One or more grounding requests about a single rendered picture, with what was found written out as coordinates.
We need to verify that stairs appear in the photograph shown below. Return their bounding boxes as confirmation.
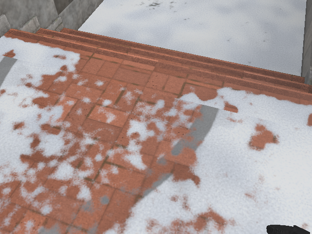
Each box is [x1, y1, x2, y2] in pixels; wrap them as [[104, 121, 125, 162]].
[[35, 27, 312, 94]]

